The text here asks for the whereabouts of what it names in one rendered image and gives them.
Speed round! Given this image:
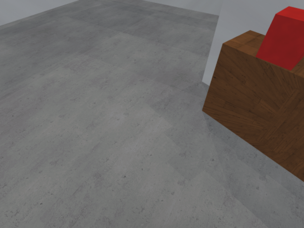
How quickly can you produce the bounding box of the carton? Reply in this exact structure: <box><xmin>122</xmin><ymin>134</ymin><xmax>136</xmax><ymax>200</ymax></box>
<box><xmin>256</xmin><ymin>6</ymin><xmax>304</xmax><ymax>71</ymax></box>

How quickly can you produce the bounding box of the pedestal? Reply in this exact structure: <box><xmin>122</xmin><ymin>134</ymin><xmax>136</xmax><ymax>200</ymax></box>
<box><xmin>202</xmin><ymin>30</ymin><xmax>304</xmax><ymax>182</ymax></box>

